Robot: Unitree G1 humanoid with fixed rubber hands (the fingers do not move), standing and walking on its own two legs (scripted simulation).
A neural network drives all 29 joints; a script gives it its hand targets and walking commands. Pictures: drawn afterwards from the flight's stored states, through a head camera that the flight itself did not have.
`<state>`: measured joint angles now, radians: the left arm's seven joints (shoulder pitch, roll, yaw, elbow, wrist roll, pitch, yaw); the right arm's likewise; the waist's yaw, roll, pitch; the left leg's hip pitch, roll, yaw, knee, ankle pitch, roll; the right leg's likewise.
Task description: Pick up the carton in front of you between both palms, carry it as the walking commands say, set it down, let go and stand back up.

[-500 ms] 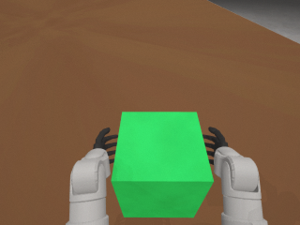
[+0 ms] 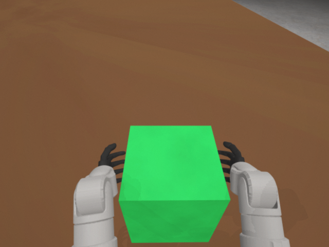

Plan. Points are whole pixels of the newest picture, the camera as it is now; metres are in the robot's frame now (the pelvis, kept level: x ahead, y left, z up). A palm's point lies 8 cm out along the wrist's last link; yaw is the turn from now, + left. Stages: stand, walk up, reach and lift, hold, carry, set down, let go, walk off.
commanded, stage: carry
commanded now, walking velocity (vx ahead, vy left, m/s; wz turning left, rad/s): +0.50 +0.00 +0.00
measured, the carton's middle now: (170, 185) +0.28 +0.00 -0.03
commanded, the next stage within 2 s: none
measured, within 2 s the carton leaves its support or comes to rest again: neither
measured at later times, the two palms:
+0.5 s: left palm (129, 85) +0.57 +0.12 +0.09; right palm (217, 83) +0.59 -0.17 +0.07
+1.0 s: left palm (124, 42) +0.91 +0.17 +0.07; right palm (191, 41) +0.90 -0.12 +0.08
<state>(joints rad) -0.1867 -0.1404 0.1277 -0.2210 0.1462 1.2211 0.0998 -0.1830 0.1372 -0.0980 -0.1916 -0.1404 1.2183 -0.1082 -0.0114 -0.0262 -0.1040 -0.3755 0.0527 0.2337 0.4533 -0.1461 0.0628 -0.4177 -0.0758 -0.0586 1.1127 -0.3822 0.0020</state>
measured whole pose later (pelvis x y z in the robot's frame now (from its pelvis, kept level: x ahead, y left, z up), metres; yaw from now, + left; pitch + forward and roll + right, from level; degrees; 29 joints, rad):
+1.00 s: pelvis +0.64 +0.03 +0.01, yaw +0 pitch +4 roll -1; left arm -0.18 -0.14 0.10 -0.28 0.14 1.21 0.11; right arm -0.17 0.14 -0.09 -0.27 -0.13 1.22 -0.12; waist -0.02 -0.01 -0.05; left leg -0.28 0.04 0.23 0.37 -0.17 0.07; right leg -0.51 -0.09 -0.07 1.07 -0.30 0.00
